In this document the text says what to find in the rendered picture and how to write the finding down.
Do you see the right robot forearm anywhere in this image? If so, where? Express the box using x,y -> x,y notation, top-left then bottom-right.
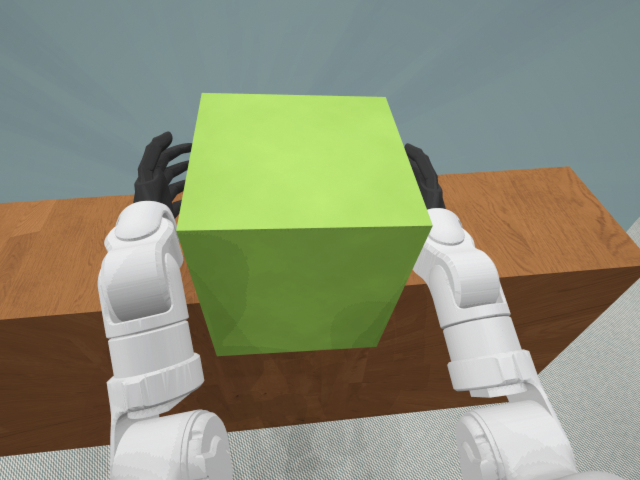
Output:
413,208 -> 577,470

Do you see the right robot upper arm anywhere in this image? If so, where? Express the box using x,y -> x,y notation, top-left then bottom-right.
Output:
455,400 -> 626,480

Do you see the left robot hand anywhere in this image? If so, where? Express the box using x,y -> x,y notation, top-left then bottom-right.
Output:
133,131 -> 192,219

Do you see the carton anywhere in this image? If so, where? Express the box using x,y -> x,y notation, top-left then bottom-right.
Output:
176,93 -> 433,356

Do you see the left robot upper arm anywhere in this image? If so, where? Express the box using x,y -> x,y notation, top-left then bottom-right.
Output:
111,409 -> 233,480

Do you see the left robot forearm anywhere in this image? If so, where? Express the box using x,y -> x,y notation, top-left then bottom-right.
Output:
98,201 -> 204,480

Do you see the right robot hand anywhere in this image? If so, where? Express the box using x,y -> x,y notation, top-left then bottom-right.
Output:
404,143 -> 446,210

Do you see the pedestal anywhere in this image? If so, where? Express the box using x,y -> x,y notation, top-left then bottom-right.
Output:
0,166 -> 640,457

